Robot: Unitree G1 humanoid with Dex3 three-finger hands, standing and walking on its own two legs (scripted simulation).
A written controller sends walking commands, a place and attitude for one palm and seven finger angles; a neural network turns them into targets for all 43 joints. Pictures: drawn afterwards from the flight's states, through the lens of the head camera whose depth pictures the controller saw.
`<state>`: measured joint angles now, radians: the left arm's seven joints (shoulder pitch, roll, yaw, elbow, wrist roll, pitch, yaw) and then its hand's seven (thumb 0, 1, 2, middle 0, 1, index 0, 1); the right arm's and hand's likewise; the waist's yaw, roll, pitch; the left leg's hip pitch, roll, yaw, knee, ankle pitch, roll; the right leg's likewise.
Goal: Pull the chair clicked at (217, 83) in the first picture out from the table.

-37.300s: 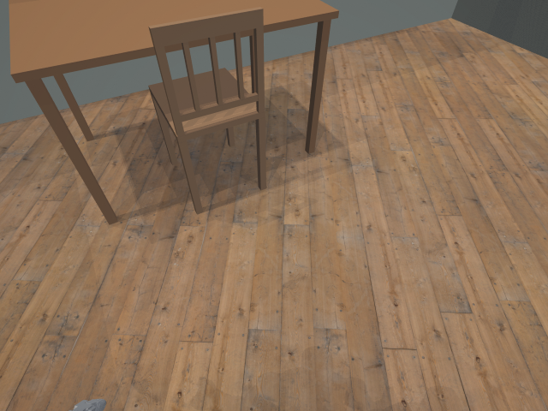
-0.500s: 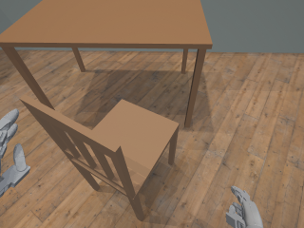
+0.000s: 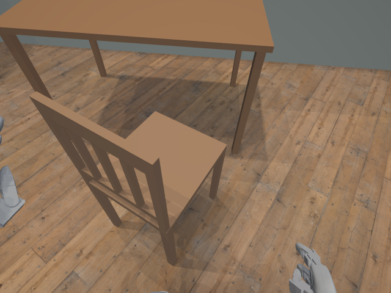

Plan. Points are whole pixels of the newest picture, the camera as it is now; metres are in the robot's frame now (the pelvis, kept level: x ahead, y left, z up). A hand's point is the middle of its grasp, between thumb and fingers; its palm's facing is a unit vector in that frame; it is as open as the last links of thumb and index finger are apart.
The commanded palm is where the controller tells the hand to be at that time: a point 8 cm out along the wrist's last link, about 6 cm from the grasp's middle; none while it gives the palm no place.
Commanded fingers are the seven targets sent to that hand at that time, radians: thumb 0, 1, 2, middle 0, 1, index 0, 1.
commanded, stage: step back with the hand held close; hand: left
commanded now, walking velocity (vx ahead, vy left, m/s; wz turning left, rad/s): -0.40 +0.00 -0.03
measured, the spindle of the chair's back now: (108, 168) +0.43 +0.28 -0.09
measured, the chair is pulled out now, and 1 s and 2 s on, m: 0.51 0.51 0.51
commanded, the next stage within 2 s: stop stepping back and stand still in 0.72 s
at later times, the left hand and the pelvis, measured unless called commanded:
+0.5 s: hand (22, 219) +0.18 +0.24 +0.18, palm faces +0.41 -0.75 -0.52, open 7.4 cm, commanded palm +0.11 +0.27 +0.18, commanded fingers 0.00 0.90 0.90 -0.20 -0.30 -0.20 -0.30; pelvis -0.03 -0.02 +0.00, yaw -1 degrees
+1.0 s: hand out of the picture +0.07 +0.23 +0.16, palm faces +0.44 -0.78 -0.43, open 7.4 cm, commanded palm +0.01 +0.27 +0.18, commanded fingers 0.00 0.90 0.90 -0.20 -0.30 -0.20 -0.30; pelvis -0.13 -0.04 +0.01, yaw +1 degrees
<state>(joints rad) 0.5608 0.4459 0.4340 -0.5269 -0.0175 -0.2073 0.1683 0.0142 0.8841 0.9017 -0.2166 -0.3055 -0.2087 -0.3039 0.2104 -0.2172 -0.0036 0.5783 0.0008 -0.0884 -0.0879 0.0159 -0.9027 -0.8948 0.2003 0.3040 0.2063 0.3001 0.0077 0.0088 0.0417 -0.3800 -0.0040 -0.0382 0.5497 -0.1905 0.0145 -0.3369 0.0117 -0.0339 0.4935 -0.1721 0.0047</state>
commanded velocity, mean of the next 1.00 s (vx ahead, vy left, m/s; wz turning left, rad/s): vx -0.28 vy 0.01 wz -0.02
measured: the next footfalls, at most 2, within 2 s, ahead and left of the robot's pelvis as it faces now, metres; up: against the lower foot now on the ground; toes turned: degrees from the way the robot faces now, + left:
right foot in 0.44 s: -0.07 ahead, -0.12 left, +0.00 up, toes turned +3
left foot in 1.02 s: -0.09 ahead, +0.09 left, +0.00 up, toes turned +3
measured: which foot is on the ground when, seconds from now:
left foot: down 0.00-0.78, up 0.80-1.00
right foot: down 0.00-0.26, up 0.28-0.42, down 0.44-1.00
